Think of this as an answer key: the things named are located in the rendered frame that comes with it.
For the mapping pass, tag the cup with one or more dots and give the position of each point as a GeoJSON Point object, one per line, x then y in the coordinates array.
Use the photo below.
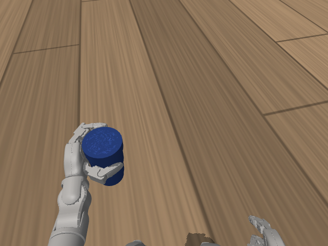
{"type": "Point", "coordinates": [103, 147]}

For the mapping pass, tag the left robot hand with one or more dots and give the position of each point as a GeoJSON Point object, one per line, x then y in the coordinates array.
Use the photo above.
{"type": "Point", "coordinates": [75, 162]}

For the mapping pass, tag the left robot arm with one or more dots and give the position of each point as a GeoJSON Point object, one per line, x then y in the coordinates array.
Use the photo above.
{"type": "Point", "coordinates": [71, 225]}

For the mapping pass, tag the right robot hand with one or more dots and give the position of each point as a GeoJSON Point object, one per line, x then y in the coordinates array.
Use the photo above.
{"type": "Point", "coordinates": [270, 236]}

